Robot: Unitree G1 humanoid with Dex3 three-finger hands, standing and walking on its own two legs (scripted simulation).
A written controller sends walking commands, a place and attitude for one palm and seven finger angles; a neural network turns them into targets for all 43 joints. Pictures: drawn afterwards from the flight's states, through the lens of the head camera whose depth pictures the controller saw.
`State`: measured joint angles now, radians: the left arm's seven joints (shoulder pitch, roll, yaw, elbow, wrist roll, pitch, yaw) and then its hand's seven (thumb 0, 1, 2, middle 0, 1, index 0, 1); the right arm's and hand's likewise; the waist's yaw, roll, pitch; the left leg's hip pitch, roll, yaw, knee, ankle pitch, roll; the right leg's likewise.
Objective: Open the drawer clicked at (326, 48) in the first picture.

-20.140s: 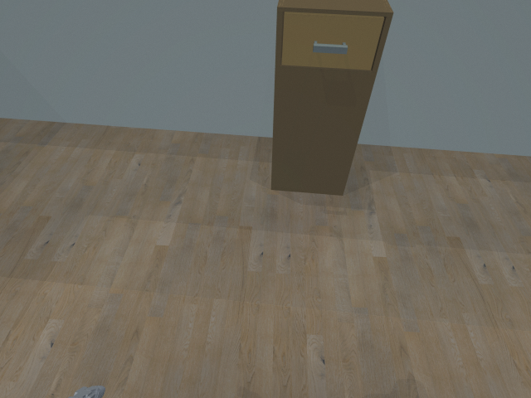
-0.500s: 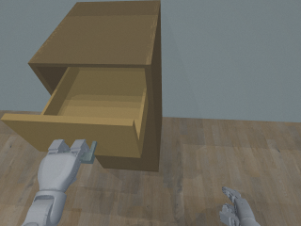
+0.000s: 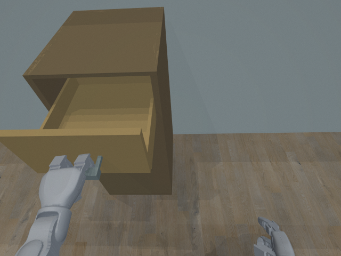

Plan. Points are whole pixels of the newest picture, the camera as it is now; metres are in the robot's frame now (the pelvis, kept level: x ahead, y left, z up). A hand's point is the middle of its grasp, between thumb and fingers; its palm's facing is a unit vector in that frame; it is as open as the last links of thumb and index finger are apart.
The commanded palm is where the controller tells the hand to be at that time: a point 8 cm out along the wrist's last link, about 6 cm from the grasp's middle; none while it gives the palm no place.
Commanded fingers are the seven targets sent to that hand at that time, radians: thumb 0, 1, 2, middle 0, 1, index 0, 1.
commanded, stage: pull the drawer open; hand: left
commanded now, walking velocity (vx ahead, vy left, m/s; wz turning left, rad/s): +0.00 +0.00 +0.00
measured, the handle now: (77, 166) +0.31 +0.26 +0.03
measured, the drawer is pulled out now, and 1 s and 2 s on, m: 0.21 0.30 0.30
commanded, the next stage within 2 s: open the thumb to release the handle in 0.66 s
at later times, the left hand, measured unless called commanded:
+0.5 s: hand (61, 235) +0.16 +0.25 +0.01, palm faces -0.04 -0.09 -0.99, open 6.0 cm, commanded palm +0.12 +0.26 +0.06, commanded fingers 0.00 0.90 0.90 -0.40 -1.35 -0.40 -1.35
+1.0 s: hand (62, 232) +0.17 +0.25 +0.01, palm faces +0.02 -0.07 -1.00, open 7.0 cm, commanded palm +0.13 +0.25 +0.06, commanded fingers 0.00 -0.01 0.51 -0.34 -1.25 -0.34 -1.25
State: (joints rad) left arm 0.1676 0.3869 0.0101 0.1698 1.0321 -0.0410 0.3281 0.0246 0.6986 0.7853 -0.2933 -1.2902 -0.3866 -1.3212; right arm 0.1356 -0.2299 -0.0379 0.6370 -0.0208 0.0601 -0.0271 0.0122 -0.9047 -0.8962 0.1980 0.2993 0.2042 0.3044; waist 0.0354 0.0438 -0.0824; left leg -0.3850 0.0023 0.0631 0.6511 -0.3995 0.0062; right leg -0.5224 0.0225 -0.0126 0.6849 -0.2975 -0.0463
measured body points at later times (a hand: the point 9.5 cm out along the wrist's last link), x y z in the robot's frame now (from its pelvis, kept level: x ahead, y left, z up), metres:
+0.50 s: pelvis +0.03 +0.01 -0.01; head +0.07 -0.01 +0.43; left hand +0.15 +0.25 +0.07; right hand +0.25 -0.20 -0.11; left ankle -0.05 +0.11 -0.72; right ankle +0.03 -0.09 -0.72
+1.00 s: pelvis +0.01 +0.00 -0.02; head +0.05 -0.03 +0.43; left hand +0.16 +0.25 +0.07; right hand +0.22 -0.22 -0.13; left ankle -0.05 +0.11 -0.72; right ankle +0.03 -0.09 -0.72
